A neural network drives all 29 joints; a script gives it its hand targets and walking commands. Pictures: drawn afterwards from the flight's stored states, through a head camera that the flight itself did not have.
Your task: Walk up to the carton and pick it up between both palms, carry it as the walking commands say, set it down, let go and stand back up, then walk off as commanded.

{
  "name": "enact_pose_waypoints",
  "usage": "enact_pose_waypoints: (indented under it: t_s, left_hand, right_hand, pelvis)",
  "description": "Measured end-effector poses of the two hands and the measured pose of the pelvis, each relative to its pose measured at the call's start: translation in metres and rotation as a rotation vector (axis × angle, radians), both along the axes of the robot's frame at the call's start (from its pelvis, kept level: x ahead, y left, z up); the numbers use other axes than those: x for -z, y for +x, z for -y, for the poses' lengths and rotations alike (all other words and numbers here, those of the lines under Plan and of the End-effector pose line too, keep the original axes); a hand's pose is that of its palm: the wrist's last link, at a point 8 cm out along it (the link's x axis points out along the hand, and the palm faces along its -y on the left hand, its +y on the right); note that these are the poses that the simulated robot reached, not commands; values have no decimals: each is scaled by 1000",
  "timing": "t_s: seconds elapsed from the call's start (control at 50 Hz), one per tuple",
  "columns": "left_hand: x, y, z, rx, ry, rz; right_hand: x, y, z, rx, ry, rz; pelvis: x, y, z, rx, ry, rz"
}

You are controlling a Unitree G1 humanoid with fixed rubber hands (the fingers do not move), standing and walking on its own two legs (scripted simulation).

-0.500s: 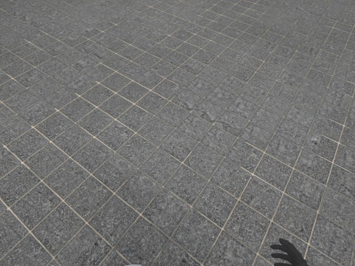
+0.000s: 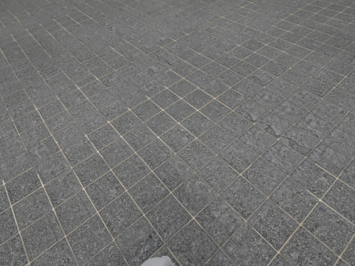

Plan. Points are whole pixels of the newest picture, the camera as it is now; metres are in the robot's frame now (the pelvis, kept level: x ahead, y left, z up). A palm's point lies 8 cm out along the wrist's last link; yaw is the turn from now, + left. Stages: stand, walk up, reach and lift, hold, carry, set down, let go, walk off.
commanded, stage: walk off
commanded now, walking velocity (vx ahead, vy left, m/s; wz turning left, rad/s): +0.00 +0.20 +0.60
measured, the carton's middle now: out of the picture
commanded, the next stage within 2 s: stand in 0.02 s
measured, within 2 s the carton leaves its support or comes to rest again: neither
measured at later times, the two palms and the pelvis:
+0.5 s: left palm out of the picture +0.00 +0.38 -0.13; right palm out of the picture +0.13 -0.12 -0.11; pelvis -0.01 +0.11 +0.00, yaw +7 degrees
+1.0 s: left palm out of the picture -0.03 +0.34 -0.13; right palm out of the picture +0.00 -0.12 -0.14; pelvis -0.01 +0.11 +0.01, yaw +8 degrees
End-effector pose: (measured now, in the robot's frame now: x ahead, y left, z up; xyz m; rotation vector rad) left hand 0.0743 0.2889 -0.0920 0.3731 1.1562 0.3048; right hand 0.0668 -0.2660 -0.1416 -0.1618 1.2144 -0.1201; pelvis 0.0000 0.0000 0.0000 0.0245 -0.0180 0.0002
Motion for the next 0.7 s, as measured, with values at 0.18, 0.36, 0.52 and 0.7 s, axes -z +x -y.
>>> enact_pose_waypoints:
  t_s: [0.18, 0.36, 0.52, 0.7]
  left_hand:
    - [3, -59, -47, -118, -34, -30]
    - [46, -95, -94, -195, -174, -89]
    - [41, -72, -93, -152, -215, -46]
    - [31, -69, -73, -126, -215, -23]
  right_hand:
    - [-12, 44, -42, -128, -24, 20]
    - [-33, 78, -120, -222, -111, 117]
    - [-32, 57, -149, -190, -92, 111]
    - [-5, 9, -156, -124, -9, 1]
  pelvis:
    - [-3, -4, -39, -91, 29, -7]
    - [5, -9, -96, -121, -18, -9]
    - [-2, -12, -115, -124, -31, -1]
    - [-4, -13, -116, -132, -16, 22]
